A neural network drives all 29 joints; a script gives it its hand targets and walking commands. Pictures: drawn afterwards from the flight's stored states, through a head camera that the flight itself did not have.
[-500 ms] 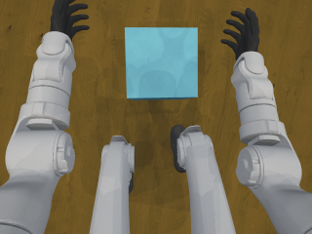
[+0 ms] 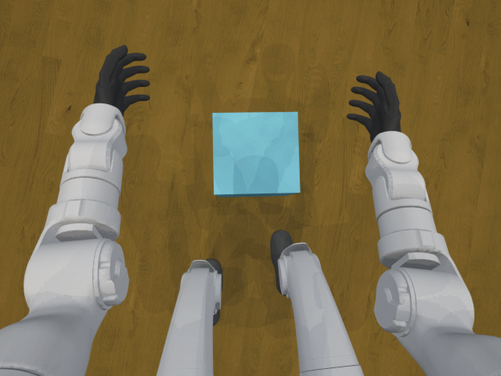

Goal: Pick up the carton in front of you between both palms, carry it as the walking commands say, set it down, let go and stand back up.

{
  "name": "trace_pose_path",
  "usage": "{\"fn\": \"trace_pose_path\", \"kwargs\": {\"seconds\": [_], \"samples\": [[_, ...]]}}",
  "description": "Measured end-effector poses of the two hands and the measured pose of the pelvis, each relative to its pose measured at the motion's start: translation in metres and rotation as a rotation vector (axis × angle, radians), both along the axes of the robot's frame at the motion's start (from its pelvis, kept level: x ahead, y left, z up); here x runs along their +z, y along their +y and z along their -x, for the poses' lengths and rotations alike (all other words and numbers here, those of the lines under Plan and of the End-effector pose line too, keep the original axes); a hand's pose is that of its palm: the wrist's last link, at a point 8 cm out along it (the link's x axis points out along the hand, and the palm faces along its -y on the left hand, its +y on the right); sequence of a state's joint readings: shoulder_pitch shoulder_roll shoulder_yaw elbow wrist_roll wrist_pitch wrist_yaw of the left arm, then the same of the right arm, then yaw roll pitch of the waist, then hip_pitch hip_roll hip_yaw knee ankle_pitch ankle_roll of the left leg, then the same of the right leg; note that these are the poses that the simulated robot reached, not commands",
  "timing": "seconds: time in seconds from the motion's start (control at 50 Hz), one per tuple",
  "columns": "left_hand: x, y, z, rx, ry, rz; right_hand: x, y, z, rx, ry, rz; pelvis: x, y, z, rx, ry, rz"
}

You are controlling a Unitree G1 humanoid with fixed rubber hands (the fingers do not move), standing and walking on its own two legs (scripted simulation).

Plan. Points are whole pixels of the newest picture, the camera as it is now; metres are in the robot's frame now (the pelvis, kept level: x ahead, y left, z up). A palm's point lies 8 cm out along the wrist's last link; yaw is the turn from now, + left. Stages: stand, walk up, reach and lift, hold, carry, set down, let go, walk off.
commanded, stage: let go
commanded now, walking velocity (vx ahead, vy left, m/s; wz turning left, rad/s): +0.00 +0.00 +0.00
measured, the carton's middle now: (254, 160) +0.46 -0.05 -0.51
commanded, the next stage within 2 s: stand in 1.20 s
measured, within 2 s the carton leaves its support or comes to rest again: neither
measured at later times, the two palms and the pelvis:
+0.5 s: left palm (48, 218) +0.34 +0.20 +0.02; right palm (474, 230) +0.29 -0.25 +0.02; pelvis +0.07 -0.01 +0.11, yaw -1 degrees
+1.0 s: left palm out of the picture +0.25 +0.23 +0.07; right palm (497, 287) +0.24 -0.23 +0.07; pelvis +0.08 +0.01 +0.14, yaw -1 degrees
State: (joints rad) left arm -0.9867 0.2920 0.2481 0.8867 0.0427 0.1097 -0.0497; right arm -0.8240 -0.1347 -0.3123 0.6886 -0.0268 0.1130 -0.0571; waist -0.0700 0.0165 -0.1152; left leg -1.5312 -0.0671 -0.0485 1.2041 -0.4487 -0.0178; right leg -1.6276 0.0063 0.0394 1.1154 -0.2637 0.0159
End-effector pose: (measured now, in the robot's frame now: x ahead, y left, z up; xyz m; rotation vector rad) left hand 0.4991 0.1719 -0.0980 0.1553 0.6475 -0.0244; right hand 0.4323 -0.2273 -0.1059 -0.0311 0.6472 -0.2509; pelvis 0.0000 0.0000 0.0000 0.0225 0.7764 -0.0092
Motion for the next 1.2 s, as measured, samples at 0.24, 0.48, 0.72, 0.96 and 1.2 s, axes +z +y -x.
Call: {"fn": "trace_pose_path", "kwargs": {"seconds": [0.24, 0.48, 0.72, 0.96, 1.2], "samples": [[0.049, 0.017, 0.088, 0.066, 0.076, -0.073, 0.056, -0.014, 0.069, 0.158, 0.134, 0.065, 0.060, -0.009, -0.033, 0.002, -0.161, -0.001], [0.109, 0.027, 0.152, 0.046, 0.096, -0.065, 0.123, -0.023, 0.139, 0.157, 0.151, 0.050, 0.105, -0.013, -0.064, -0.010, -0.394, 0.018], [0.156, 0.051, 0.224, 0.051, 0.114, -0.066, 0.169, -0.012, 0.200, 0.157, 0.162, 0.053, 0.134, -0.002, -0.082, -0.014, -0.672, 0.045], [0.170, 0.064, 0.251, 0.065, 0.138, -0.062, 0.174, -0.001, 0.193, 0.193, 0.161, 0.049, 0.136, 0.007, -0.083, -0.007, -0.832, 0.051], [0.163, 0.053, 0.250, 0.070, 0.140, -0.067, 0.174, -0.016, 0.198, 0.154, 0.210, 0.095, 0.133, -0.001, -0.084, -0.017, -0.845, 0.053]]}}
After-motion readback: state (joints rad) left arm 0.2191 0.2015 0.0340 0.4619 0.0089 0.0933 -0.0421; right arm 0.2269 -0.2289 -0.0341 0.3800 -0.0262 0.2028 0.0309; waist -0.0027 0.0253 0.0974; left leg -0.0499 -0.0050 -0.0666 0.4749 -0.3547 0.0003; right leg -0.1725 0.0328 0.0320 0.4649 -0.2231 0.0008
